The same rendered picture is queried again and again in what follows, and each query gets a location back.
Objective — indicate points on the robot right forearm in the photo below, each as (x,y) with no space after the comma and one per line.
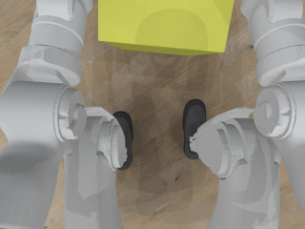
(277,29)

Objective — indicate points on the robot right thigh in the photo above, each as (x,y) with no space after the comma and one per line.
(249,194)

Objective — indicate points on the robot right shin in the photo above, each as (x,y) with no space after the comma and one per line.
(198,145)

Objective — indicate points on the carton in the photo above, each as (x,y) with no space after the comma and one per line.
(179,27)

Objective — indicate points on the robot left forearm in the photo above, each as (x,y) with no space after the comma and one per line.
(56,41)

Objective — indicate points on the robot left upper arm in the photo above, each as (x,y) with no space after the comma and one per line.
(39,119)

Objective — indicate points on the robot right upper arm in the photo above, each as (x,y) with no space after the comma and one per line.
(279,113)

